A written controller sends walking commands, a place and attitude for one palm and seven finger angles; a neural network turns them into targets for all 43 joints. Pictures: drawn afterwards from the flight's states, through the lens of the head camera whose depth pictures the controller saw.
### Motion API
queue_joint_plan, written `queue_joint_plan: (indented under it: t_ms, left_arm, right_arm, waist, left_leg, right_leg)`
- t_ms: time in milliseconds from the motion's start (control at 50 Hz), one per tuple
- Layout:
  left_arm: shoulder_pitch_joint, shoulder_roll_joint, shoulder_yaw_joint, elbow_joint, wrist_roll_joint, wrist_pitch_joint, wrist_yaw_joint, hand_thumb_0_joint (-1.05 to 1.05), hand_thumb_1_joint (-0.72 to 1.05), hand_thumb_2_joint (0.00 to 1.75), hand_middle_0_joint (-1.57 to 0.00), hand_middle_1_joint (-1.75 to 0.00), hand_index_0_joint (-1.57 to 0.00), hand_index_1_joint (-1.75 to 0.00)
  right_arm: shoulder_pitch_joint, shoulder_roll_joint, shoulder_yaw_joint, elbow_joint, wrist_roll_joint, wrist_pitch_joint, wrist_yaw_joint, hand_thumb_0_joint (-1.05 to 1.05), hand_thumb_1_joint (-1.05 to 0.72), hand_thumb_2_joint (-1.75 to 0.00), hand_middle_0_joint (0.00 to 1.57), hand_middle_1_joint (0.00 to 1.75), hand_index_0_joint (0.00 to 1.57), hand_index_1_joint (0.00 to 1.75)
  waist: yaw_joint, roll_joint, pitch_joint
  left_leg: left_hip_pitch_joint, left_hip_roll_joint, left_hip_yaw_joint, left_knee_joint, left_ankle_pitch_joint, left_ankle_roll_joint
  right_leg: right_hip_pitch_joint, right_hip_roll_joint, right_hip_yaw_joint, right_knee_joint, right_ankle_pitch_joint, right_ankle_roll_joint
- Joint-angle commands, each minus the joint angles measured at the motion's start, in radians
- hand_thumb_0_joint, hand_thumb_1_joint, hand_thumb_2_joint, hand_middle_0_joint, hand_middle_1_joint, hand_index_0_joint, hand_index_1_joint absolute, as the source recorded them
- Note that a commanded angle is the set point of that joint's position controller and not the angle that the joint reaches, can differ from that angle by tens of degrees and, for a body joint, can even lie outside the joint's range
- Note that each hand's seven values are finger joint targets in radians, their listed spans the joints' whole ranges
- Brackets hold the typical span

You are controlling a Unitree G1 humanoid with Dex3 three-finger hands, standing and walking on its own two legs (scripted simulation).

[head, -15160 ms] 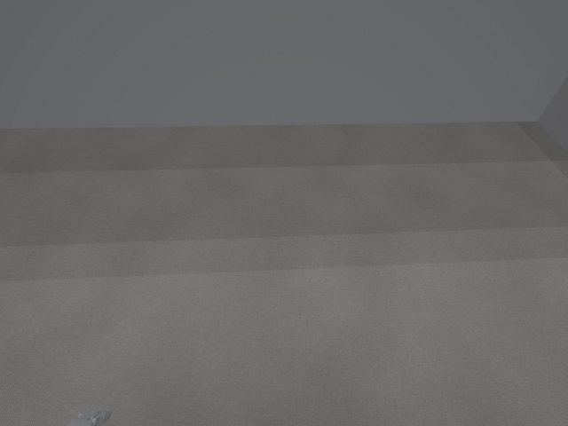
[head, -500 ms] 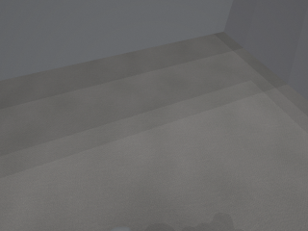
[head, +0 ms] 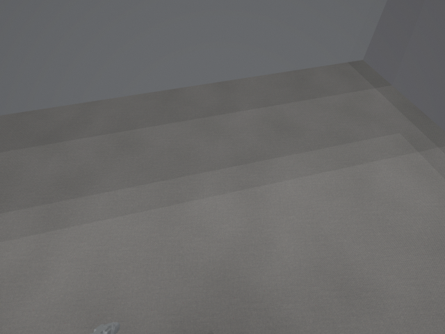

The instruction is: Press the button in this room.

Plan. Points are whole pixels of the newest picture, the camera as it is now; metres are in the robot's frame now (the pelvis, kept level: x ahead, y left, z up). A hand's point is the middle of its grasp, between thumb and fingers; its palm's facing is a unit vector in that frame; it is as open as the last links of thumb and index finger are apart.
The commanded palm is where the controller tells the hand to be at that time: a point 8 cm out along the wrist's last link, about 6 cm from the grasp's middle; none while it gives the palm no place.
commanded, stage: turn or walk to find it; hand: left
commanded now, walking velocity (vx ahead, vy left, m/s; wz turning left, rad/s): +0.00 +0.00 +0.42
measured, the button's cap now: out of the picture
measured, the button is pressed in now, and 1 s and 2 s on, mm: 0 0 0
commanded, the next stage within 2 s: stand and wait in 0.42 s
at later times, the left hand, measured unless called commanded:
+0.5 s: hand out of the picture -0.07 +0.23 -0.18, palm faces +0.28 -0.93 -0.23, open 7.4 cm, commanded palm none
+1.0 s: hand out of the picture -0.03 +0.19 -0.16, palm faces +0.12 -0.96 -0.23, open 7.4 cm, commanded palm none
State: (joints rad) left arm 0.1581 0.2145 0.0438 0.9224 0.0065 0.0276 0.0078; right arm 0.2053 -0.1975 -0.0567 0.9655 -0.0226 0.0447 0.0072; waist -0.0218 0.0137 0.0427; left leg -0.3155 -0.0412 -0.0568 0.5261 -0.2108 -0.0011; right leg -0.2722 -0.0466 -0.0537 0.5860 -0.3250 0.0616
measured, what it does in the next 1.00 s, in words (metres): steps on the spot: left foot, then right foot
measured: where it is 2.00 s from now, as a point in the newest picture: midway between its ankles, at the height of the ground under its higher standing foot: outside the picture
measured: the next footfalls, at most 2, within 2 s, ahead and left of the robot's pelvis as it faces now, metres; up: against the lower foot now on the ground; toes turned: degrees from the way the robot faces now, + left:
left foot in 0.46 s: -0.04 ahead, +0.14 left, +0.00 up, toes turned +17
right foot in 0.86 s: +0.00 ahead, -0.08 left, +0.00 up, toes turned -1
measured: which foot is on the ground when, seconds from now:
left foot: down 0.00-0.02, up 0.04-0.44, down 0.46-0.88, up 0.90-1.00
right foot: down 0.00-0.46, up 0.48-0.84, down 0.86-1.00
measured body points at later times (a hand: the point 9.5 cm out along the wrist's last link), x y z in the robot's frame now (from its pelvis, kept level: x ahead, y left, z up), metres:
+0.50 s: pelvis -0.04 +0.02 -0.01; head -0.01 +0.05 +0.44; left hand -0.08 +0.28 -0.17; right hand +0.11 -0.21 -0.14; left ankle -0.07 +0.12 -0.73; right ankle +0.00 -0.11 -0.72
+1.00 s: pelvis -0.06 +0.00 +0.00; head -0.02 -0.02 +0.45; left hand -0.04 +0.24 -0.14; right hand +0.02 -0.25 -0.16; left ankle -0.09 +0.13 -0.67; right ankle -0.04 -0.08 -0.73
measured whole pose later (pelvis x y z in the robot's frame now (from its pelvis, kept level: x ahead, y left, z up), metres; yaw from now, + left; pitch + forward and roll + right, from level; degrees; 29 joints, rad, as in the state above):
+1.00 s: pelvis -0.06 +0.00 +0.00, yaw +2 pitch -1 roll +1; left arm 0.23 0.15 0.05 0.99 0.02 0.03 0.00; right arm 0.15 -0.23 -0.07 1.02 -0.02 0.07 -0.02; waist 0.03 0.04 0.09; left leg -0.41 0.05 0.04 1.03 -0.46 -0.03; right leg -0.27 0.01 -0.07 0.57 -0.28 -0.06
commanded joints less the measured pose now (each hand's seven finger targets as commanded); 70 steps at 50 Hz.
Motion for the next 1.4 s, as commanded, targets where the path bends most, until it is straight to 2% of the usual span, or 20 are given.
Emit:
queue_joint_plan:
  t_ms: [0,80,140,300,380,400,440,460,540,800,820,860,900,980,1160,1240,1260,1280,1300,1380]
  left_arm:
    - [0.145,0.244,0.052,-0.047,0.021,-0.031,0.025,0.00,0.90,0.90,-0.20,-0.30,-0.20,-0.30]
    - [-0.010,0.142,0.036,-0.082,0.011,-0.037,0.025,0.00,0.90,0.90,-0.20,-0.30,-0.20,-0.30]
    - [0.021,0.131,0.033,-0.072,0.015,-0.042,0.027,0.00,0.90,0.90,-0.20,-0.30,-0.20,-0.30]
    - [0.143,0.197,0.051,-0.005,0.026,-0.033,0.022,0.00,0.90,0.90,-0.20,-0.30,-0.20,-0.30]
    - [0.108,0.212,0.058,0.003,0.018,-0.023,0.020,0.00,0.90,0.90,-0.20,-0.30,-0.20,-0.30]
    - [0.100,0.191,0.056,0.000,0.009,-0.017,0.018,0.00,0.90,0.90,-0.20,-0.30,-0.20,-0.30]
    - [0.094,0.076,0.022,-0.043,0.007,-0.006,0.011,0.00,0.90,0.90,-0.20,-0.30,-0.20,-0.30]
    - [0.035,0.083,0.015,-0.028,0.011,0.010,0.024,0.00,0.90,0.90,-0.20,-0.30,-0.20,-0.30]
    - [0.115,0.055,0.002,0.084,0.013,0.004,0.007,0.00,0.90,0.90,-0.20,-0.30,-0.20,-0.30]
    - [0.150,0.049,0.029,0.061,0.018,0.006,-0.006,0.00,0.90,0.90,-0.20,-0.30,-0.20,-0.30]
    - [0.180,0.075,0.035,0.065,0.020,0.000,-0.005,0.00,0.90,0.90,-0.20,-0.30,-0.20,-0.30]
    - [0.224,0.195,0.059,0.060,0.021,-0.013,0.006,0.00,0.90,0.90,-0.20,-0.30,-0.20,-0.30]
    - [0.178,0.176,0.065,0.047,0.017,-0.014,0.017,0.00,0.90,0.90,-0.20,-0.30,-0.20,-0.30]
    - [0.067,0.156,0.061,-0.005,0.015,-0.016,0.012,0.00,0.90,0.90,-0.20,-0.30,-0.20,-0.30]
    - [0.060,0.208,0.076,-0.010,0.022,-0.003,0.000,0.00,0.90,0.90,-0.20,-0.30,-0.20,-0.30]
    - [-0.018,0.202,0.072,-0.034,0.012,0.010,-0.001,0.00,0.90,0.90,-0.20,-0.30,-0.20,-0.30]
    - [-0.027,0.168,0.063,-0.051,0.004,0.016,-0.005,0.00,0.90,0.90,-0.20,-0.30,-0.20,-0.30]
    - [-0.013,0.110,0.051,-0.074,-0.002,0.020,-0.016,0.00,0.90,0.90,-0.20,-0.30,-0.20,-0.30]
    - [-0.025,0.126,0.054,-0.081,0.009,0.022,-0.018,0.00,0.90,0.90,-0.20,-0.30,-0.20,-0.30]
    - [-0.013,0.124,0.068,-0.058,0.021,0.031,-0.038,0.00,0.90,0.90,-0.20,-0.30,-0.20,-0.30]
  right_arm:
    - [-0.039,-0.093,-0.040,-0.122,0.009,-0.020,-0.003,0.00,-0.90,-0.90,0.20,0.30,0.20,0.30]
    - [0.017,-0.107,-0.052,-0.051,-0.002,0.012,0.009,0.00,-0.90,-0.90,0.20,0.30,0.20,0.30]
    - [0.033,-0.097,-0.046,-0.036,-0.001,0.014,0.012,0.00,-0.90,-0.90,0.20,0.30,0.20,0.30]
    - [-0.081,-0.078,-0.019,-0.058,0.012,-0.003,0.006,0.00,-0.90,-0.90,0.20,0.30,0.20,0.30]
    - [-0.001,-0.090,-0.015,-0.038,0.015,-0.020,0.001,0.00,-0.90,-0.90,0.20,0.30,0.20,0.30]
    - [0.032,-0.120,-0.022,-0.030,0.013,-0.029,0.002,0.00,-0.90,-0.90,0.20,0.30,0.20,0.30]
    - [0.070,-0.261,-0.047,-0.030,0.005,-0.037,-0.008,0.00,-0.90,-0.90,0.20,0.30,0.20,0.30]
    - [0.079,-0.237,-0.040,-0.006,0.003,-0.039,-0.023,0.00,-0.90,-0.90,0.20,0.30,0.20,0.30]
    - [-0.058,-0.136,-0.001,-0.002,0.005,-0.059,-0.044,0.00,-0.90,-0.90,0.20,0.30,0.20,0.30]
    - [-0.041,-0.161,-0.047,0.010,0.006,-0.034,-0.041,0.00,-0.90,-0.90,0.20,0.30,0.20,0.30]
    - [-0.046,-0.150,-0.048,0.006,0.010,-0.033,-0.038,0.00,-0.90,-0.90,0.20,0.30,0.20,0.30]
    - [-0.112,-0.059,-0.025,-0.059,0.016,-0.025,-0.033,0.00,-0.90,-0.90,0.20,0.30,0.20,0.30]
    - [-0.149,-0.090,-0.027,-0.072,0.013,-0.009,-0.039,0.00,-0.90,-0.90,0.20,0.30,0.20,0.30]
    - [-0.069,-0.100,-0.029,-0.035,0.004,-0.009,-0.029,0.00,-0.90,-0.90,0.20,0.30,0.20,0.30]
    - [-0.065,-0.106,-0.013,-0.071,0.012,-0.026,-0.037,0.00,-0.90,-0.90,0.20,0.30,0.20,0.30]
    - [0.071,-0.113,-0.011,-0.042,0.018,-0.043,-0.046,0.00,-0.90,-0.90,0.20,0.30,0.20,0.30]
    - [0.099,-0.157,-0.018,-0.041,0.015,-0.052,-0.050,0.00,-0.90,-0.90,0.20,0.30,0.20,0.30]
    - [0.080,-0.250,-0.035,-0.063,0.001,-0.055,-0.049,0.00,-0.90,-0.90,0.20,0.30,0.20,0.30]
    - [0.049,-0.278,-0.039,-0.087,0.002,-0.047,-0.045,0.00,-0.90,-0.90,0.20,0.30,0.20,0.30]
    - [-0.057,-0.188,-0.021,-0.113,-0.007,-0.055,-0.044,0.00,-0.90,-0.90,0.20,0.30,0.20,0.30]
  waist:
    - [0.074,-0.266,-0.068]
    - [-0.005,-0.132,0.019]
    - [0.008,-0.162,0.003]
    - [0.079,-0.203,-0.051]
    - [0.030,-0.200,-0.108]
    - [0.005,-0.119,-0.124]
    - [-0.012,0.287,-0.105]
    - [-0.042,0.285,-0.099]
    - [0.039,0.133,-0.030]
    - [0.040,0.105,-0.026]
    - [0.057,0.036,-0.039]
    - [0.100,-0.274,-0.003]
    - [0.089,-0.241,0.011]
    - [0.041,-0.111,-0.057]
    - [0.065,-0.156,-0.086]
    - [-0.005,-0.144,-0.109]
    - [-0.019,-0.028,-0.109]
    - [-0.012,0.265,-0.071]
    - [-0.011,0.286,-0.042]
    - [0.042,0.115,0.024]
  left_leg:
    - [-0.271,-0.021,0.001,0.360,-0.354,-0.021]
    - [-0.245,0.057,-0.016,0.695,-0.183,-0.035]
    - [-0.229,0.070,0.017,0.673,-0.145,-0.059]
    - [-0.127,0.069,0.105,0.308,-0.272,-0.060]
    - [0.059,0.056,0.151,0.000,-0.104,-0.043]
    - [0.181,0.081,0.121,-0.130,0.025,-0.027]
    - [0.329,0.439,-0.263,-0.203,0.474,0.143]
    - [0.214,0.422,-0.227,-0.226,0.401,0.162]
    - [0.188,0.295,-0.038,-0.225,0.363,0.142]
    - [0.160,0.341,0.084,-0.054,0.282,0.110]
    - [0.113,0.303,0.119,0.033,0.199,0.066]
    - [-0.180,0.095,0.184,0.388,-0.387,-0.031]
    - [-0.231,0.101,0.041,0.578,-0.343,-0.023]
    - [-0.190,0.117,0.049,0.575,-0.193,-0.052]
    - [-0.094,0.084,0.078,0.262,-0.233,-0.055]
    - [0.163,0.069,0.101,-0.065,-0.067,-0.041]
    - [0.277,0.155,0.011,-0.179,-0.080,-0.009]
    - [0.308,0.394,-0.251,-0.294,-0.107,0.072]
    - [0.162,0.518,-0.310,-0.328,-0.113,0.148]
    - [0.080,0.356,-0.041,-0.263,0.058,0.122]
  right_leg:
    - [0.201,-0.431,0.365,-0.328,0.194,-0.187]
    - [0.018,-0.286,0.144,-0.308,0.149,-0.169]
    - [0.057,-0.266,0.073,-0.296,0.216,-0.159]
    - [0.192,-0.316,0.046,-0.212,0.461,-0.204]
    - [0.163,-0.295,-0.027,-0.087,0.473,-0.143]
    - [0.076,-0.267,-0.071,0.000,0.388,-0.093]
    - [-0.272,-0.083,-0.095,0.313,-0.289,0.009]
    - [-0.204,-0.079,0.006,0.389,-0.292,0.002]
    - [-0.172,-0.053,0.057,0.401,-0.100,-0.012]
    - [0.021,-0.004,-0.041,-0.033,0.059,-0.025]
    - [0.092,-0.027,-0.001,-0.141,0.187,-0.040]
    - [0.166,-0.337,0.401,-0.271,0.531,-0.233]
    - [0.099,-0.306,0.457,-0.315,0.367,-0.294]
    - [0.100,-0.205,0.305,-0.279,0.268,-0.229]
    - [0.117,-0.173,0.381,-0.239,0.325,-0.248]
    - [-0.032,-0.114,0.376,-0.154,0.286,-0.175]
    - [-0.162,-0.037,0.317,-0.065,0.162,-0.125]
    - [-0.336,0.102,0.170,0.160,-0.087,-0.067]
    - [-0.316,0.086,0.103,0.369,-0.244,-0.038]
    - [-0.301,0.032,0.084,0.617,-0.099,-0.006]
